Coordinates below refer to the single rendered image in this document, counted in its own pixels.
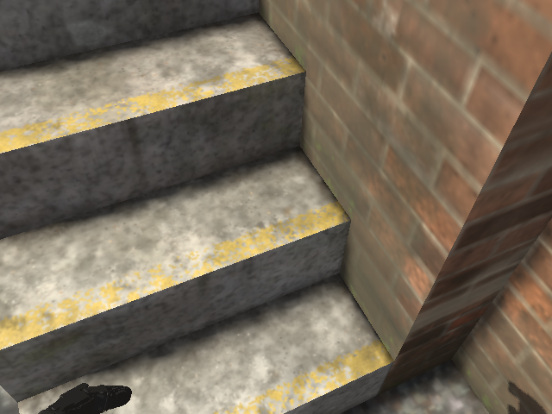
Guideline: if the left robot hand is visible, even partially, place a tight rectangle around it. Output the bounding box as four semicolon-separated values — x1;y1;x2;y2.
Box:
38;383;132;414

